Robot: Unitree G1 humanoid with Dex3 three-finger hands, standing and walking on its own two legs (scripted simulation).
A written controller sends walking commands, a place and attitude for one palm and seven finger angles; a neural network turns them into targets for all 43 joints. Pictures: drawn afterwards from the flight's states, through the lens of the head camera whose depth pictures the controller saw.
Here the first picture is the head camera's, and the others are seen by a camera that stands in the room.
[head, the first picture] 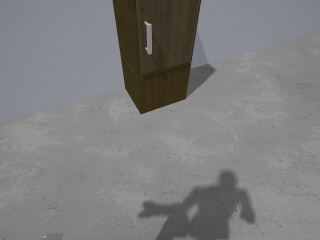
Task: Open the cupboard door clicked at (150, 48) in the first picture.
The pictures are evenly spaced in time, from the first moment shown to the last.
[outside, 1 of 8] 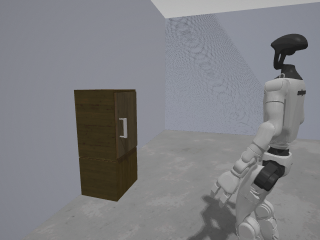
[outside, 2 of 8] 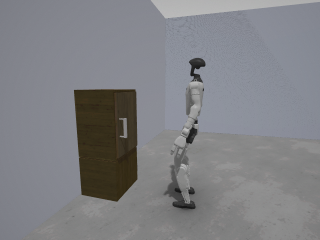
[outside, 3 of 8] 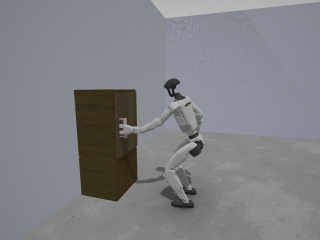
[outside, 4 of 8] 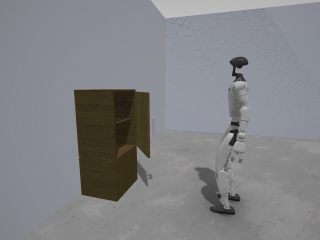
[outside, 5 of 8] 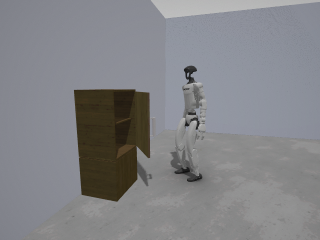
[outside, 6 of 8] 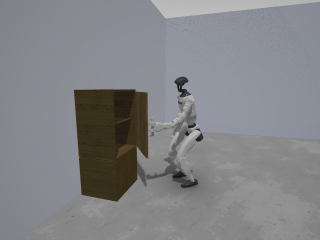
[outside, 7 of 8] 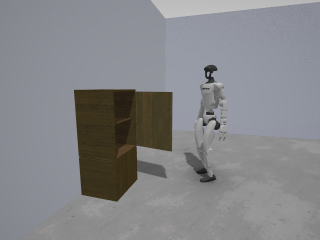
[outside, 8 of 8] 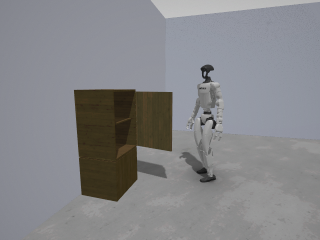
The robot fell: no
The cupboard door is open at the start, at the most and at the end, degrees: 0 81 79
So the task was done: yes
